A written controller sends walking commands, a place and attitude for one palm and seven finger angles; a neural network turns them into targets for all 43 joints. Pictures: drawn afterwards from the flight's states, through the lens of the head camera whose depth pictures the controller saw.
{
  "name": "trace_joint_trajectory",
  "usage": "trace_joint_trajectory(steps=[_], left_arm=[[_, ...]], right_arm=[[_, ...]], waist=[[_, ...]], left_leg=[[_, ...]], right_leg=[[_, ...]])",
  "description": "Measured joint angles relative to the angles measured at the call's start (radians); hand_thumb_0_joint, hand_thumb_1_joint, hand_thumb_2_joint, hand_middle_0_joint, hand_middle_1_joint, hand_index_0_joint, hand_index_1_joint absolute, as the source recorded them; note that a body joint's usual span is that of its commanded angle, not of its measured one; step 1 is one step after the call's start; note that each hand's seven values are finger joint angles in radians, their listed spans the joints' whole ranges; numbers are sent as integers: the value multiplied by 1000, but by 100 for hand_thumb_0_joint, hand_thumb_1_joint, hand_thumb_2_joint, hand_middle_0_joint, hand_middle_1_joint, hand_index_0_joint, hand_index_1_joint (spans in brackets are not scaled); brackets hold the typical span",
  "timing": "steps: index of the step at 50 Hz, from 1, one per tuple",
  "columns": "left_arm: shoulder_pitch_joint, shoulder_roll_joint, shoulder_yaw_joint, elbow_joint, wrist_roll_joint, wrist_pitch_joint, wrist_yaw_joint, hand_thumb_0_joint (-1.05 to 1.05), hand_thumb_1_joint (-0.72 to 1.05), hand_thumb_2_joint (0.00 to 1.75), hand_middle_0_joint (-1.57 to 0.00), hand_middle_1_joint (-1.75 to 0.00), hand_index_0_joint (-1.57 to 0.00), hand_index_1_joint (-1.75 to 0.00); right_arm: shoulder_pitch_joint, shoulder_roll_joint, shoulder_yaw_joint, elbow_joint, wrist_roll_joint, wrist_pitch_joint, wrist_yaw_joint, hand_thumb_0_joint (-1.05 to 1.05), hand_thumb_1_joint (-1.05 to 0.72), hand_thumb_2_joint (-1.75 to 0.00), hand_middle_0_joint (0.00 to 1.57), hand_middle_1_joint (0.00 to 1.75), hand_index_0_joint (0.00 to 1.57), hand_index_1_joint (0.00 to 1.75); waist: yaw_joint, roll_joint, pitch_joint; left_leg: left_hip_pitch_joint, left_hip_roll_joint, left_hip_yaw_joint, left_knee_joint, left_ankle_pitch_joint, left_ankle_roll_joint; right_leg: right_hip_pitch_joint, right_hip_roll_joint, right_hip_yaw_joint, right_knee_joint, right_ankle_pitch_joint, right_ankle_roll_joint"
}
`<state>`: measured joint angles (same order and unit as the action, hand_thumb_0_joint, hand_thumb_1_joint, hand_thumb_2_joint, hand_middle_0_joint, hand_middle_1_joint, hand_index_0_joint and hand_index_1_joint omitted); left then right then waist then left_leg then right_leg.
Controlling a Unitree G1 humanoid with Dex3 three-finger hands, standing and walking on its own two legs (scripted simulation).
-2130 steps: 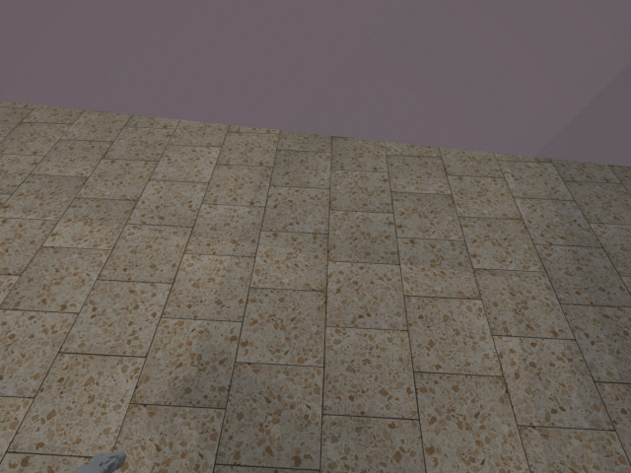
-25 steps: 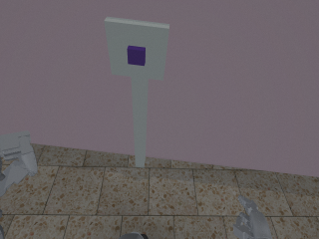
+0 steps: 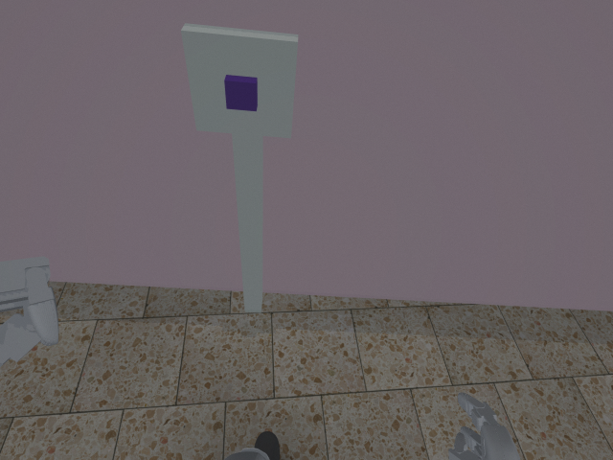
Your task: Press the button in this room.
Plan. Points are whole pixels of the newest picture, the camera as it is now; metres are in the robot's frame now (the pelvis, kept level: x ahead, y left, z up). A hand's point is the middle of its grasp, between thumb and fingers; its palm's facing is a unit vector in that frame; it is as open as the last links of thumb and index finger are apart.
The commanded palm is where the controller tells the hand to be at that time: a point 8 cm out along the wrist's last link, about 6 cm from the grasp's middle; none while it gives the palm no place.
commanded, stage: step back with the hand held close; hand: left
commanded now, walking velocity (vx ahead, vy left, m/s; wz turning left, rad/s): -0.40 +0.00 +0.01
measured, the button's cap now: (241, 92) +0.68 +0.15 +0.12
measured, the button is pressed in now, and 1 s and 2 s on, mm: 0 0 0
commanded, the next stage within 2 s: stop stepping back and stand still in 0.08 s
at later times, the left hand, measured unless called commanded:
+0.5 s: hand out of the picture +0.11 +0.27 +0.18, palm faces +0.38 -0.85 -0.36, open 3.1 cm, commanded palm +0.07 +0.31 +0.19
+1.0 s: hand out of the picture +0.10 +0.28 +0.16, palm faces +0.37 -0.83 -0.42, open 3.1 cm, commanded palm +0.05 +0.31 +0.19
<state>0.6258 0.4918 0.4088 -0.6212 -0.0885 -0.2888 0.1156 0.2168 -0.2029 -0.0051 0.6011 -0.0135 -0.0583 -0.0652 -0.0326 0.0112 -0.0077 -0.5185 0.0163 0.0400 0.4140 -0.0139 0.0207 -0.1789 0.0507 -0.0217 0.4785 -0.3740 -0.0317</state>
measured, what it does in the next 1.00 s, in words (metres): steps on the spot: right foot, then left foot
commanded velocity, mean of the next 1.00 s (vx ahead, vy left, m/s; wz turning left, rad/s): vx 0.01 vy -0.03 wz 0.01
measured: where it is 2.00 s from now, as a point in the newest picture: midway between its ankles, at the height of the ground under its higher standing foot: outside the picture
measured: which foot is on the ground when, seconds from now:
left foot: down 0.00-0.32, up 0.34-0.48, down 0.50-1.00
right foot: down 0.00-0.12, up 0.14-0.32, down 0.34-1.00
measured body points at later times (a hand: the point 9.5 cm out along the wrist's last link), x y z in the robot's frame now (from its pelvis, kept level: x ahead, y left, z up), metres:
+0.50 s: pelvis -0.07 +0.04 +0.00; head -0.10 +0.06 +0.45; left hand +0.09 +0.32 +0.20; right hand +0.08 -0.21 -0.07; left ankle -0.03 +0.14 -0.73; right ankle -0.12 -0.07 -0.73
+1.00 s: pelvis -0.09 +0.04 +0.01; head -0.10 +0.04 +0.46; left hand +0.08 +0.32 +0.19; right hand +0.06 -0.21 -0.08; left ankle -0.05 +0.15 -0.73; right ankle -0.12 -0.06 -0.73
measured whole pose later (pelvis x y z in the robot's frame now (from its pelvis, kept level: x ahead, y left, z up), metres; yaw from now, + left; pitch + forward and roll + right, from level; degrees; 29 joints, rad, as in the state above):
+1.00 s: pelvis -0.09 +0.04 +0.01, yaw -1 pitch -1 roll +0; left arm 0.61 0.35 0.33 -0.50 -0.03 -0.19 0.15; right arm 0.23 -0.22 0.00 0.65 0.00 -0.11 -0.08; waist 0.01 0.00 -0.02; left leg -0.27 -0.02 -0.02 0.48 -0.19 0.01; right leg -0.15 0.02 -0.05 0.47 -0.30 -0.03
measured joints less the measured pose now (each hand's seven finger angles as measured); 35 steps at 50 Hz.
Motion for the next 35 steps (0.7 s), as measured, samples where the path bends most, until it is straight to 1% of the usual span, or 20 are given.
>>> trace_joint_trajectory(steps=[2, 4, 5, 6, 8, 9, 12, 14, 16, 17, 18, 19, 21, 22, 25, 26, 28, 31, 33, 35], left_arm=[[30, 0, 3, -16, 1, -5, 9, 2, 89, 90, -130, -150, -131, -150], [48, -21, -16, -26, 16, 0, 15, 2, 89, 90, -131, -150, -131, -150], [43, -35, -28, -25, 25, 4, 16, 2, 89, 90, -131, -150, -131, -150], [18, -48, -42, -21, 33, 11, 16, 2, 89, 90, -131, -150, -131, -150], [-55, -63, -54, 12, 44, 14, 13, 2, 89, 90, -131, -150, -131, -150], [-81, -64, -52, 30, 48, 16, 10, 2, 89, 90, -131, -150, -131, -150], [-85, -45, -30, 34, 41, 33, 6, 2, 89, 90, -131, -150, -131, -150], [-36, -33, -22, 3, 32, 47, 5, 2, 89, 90, -130, -150, -131, -150], [25, -14, -13, -43, 28, 61, 3, 2, 89, 90, -130, -150, -131, -150], [55, -2, -2, -72, 27, 65, 3, 2, 89, 90, -130, -150, -130, -150], [70, -7, -5, -92, 25, 72, 1, 2, 89, 90, -130, -150, -130, -150], [77, -12, -15, -104, 25, 82, -2, 2, 89, 90, -130, -150, -131, -150], [59, -27, -38, -90, 32, 96, -2, 2, 89, 90, -131, -150, -131, -150], [37, -40, -47, -69, 38, 102, 4, 2, 89, 90, -131, -150, -131, -150], [-44, -99, -65, 16, 55, 113, 29, 1, 88, 90, -131, -150, -131, -150], [-77, -115, -67, 47, 58, 118, 35, 1, 89, 90, -131, -150, -131, -150], [-97, -130, -58, 87, 55, 125, 39, 2, 89, 90, -131, -150, -131, -150], [-55, -113, -46, 70, 54, 128, 32, 2, 89, 90, -131, -150, -131, -150], [-5, -90, -46, 27, 58, 116, 29, 2, 89, 90, -130, -150, -131, -150], [37, -71, -51, -4, 62, 99, 24, 2, 89, 90, -130, -150, -130, -150]], right_arm=[[9, -8, 1, 11, 1, -6, 4, 2, -90, -90, 20, 30, 21, 30], [26, -15, -1, 34, -2, -6, 3, 2, -90, -90, 20, 30, 21, 30], [34, -18, -1, 42, -2, -7, -2, 2, -90, -90, 20, 30, 21, 30], [35, -22, -2, 46, -2, -11, -11, 2, -90, -90, 20, 30, 21, 30], [10, -14, -4, 59, -4, -26, -20, 2, -90, -90, 20, 30, 21, 30], [-4, -6, -3, 61, -10, -31, -18, 2, -90, -90, 20, 30, 20, 30], [-20, 24, 5, 36, -15, -44, 3, 2, -90, -90, 20, 30, 20, 30], [-15, 39, 13, 6, -13, -52, 18, 2, -90, -90, 20, 30, 21, 30], [-11, 46, 22, -25, -11, -55, 27, 2, -90, -90, 20, 30, 21, 30], [-16, 46, 27, -39, -10, -53, 29, 2, -90, -90, 20, 30, 21, 30], [-29, 38, 26, -37, -12, -46, 28, 2, -90, -90, 20, 30, 21, 30], [-34, 32, 24, -24, -13, -35, 25, 1, -90, -90, 20, 30, 21, 30], [-18, 30, 20, 14, -6, -16, 12, 1, -90, -90, 20, 30, 21, 30], [-3, 30, 20, 31, -1, -12, 3, 1, -90, -90, 20, 30, 21, 30], [38, 3, 23, 47, 5, -25, -18, 1, -90, -90, 20, 30, 21, 30], [37, 0, 19, 55, 8, -32, -23, 2, -90, -90, 20, 30, 21, 30], [27, 7, 23, 62, 9, -43, -24, 2, -90, -90, 20, 30, 21, 30], [28, 34, 35, 42, 0, -67, -11, 2, -90, -90, 20, 30, 21, 30], [39, 47, 44, 21, -2, -81, 0, 2, -90, -90, 20, 30, 21, 30], [47, 50, 47, 4, -2, -82, 7, 2, -90, -90, 20, 30, 21, 30]], waist=[[22, -10, 1], [40, -18, -17], [40, -18, -28], [36, -17, -26], [33, -20, 1], [29, -19, 10], [16, -13, 11], [12, -10, -5], [18, -27, -22], [31, -47, -27], [48, -42, -19], [60, -35, -18], [70, -38, -42], [72, -46, -57], [53, -30, -83], [42, -36, -71], [36, -59, -44], [16, -78, -24], [7, -78, -21], [2, -63, -17]], left_leg=[[-28, -13, -13, 103, -130, -36], [-6, -27, -36, 214, -215, -50], [19, -31, -45, 201, -205, -41], [27, -36, -46, 166, -106, -12], [28, -45, -44, 130, -23, 51], [33, -44, -48, 98, -8, 64], [55, -28, -59, -25, 43, 44], [64, -22, -57, -93, 49, 22], [41, -38, -38, -94, -11, -13], [1, -55, -18, -30, -93, -34], [-37, -56, -21, 92, -161, -49], [-62, -59, -36, 234, -204, -57], [-51, -56, -47, 409, -264, -54], [-16, -45, -45, 422, -285, -45], [150, 8, -66, 216, -278, -11], [157, -8, -69, 197, -259, -3], [174, -33, -51, 175, -225, 5], [206, -45, -36, 86, -165, 4], [218, -43, -36, 36, -132, -1], [215, -36, -43, 17, -115, -7]], right_leg=[[-8, -20, -1, 8, 68, 27], [-12, -27, 22, 36, 50, 62], [-19, -29, 26, 53, 37, 73], [-30, -32, 22, 75, 25, 74], [-78, -12, 50, 180, -52, 54], [-105, 10, 62, 252, -91, 40], [-126, 62, 34, 335, -151, 9], [-81, 75, -8, 245, -170, -6], [-4, 61, -34, 62, -155, -23], [13, 38, -23, -20, -119, -39], [0, 27, -25, -26, -3, -48], [-12, 21, -28, 0, 55, -48], [-11, 6, -33, 31, 45, -31], [-5, -5, -36, 34, 33, -17], [-10, -19, -66, 69, 8, 12], [-17, -38, -75, 93, -4, 20], [-21, -57, -40, 109, -5, 26], [-37, -43, 2, 124, -35, 26], [-23, -33, -5, 64, -17, 23], [-7, -23, -15, -3, 55, 5]])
